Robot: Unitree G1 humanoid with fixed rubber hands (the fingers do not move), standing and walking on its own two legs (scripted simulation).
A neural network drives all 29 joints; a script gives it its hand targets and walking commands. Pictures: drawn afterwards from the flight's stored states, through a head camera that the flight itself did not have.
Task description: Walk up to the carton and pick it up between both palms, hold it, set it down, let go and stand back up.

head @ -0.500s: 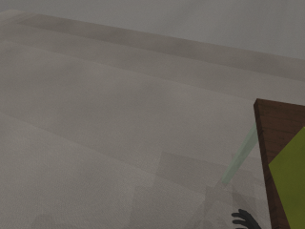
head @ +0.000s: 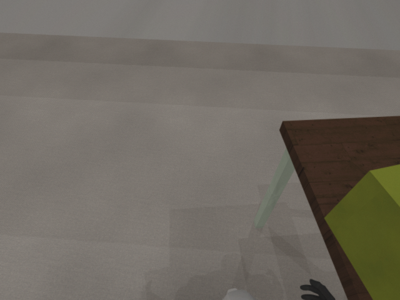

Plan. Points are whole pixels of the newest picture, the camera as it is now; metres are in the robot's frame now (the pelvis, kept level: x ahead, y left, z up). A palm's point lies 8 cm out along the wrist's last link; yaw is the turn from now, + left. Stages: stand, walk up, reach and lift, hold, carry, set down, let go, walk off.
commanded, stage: walk up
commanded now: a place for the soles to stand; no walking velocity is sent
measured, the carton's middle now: out of the picture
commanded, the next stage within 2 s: none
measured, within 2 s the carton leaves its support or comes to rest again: neither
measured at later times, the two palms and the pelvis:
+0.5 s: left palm (80, 234) +0.29 +0.30 -0.11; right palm out of the picture +0.08 -0.25 -0.07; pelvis +0.08 +0.05 +0.00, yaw -21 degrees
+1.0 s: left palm (124, 210) +0.35 +0.20 -0.12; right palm out of the picture -0.09 -0.25 -0.08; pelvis +0.06 +0.06 -0.01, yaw -42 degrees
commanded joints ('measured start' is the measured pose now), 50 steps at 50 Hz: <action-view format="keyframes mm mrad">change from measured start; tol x64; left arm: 1 -196 250 32 -142 58 -40 37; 50 -144 322 98 -242 107 28 -8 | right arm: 1 70 -422 -157 -19 10 -25 -74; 50 -5 -478 -174 -64 3 17 -109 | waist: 1 -112 117 -6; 50 -58 120 -38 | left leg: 1 280 449 -430 -486 716 24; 9 55 139 115 310 1054 -45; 12 -430 -83 -134 537 -195 -101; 24 408 373 -290 -277 1195 -6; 36 151 256 160 146 933 -17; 40 -286 -44 -53 481 -236 -125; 50 114 534 -319 -443 504 208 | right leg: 1 -375 -62 -173 163 -106 9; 11 620 -233 379 -317 1035 -394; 21 -392 20 -19 229 -191 26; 35 -12 -49 -325 -243 168 -38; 39 402 -226 430 -342 945 -427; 50 -343 -86 -71 336 -63 30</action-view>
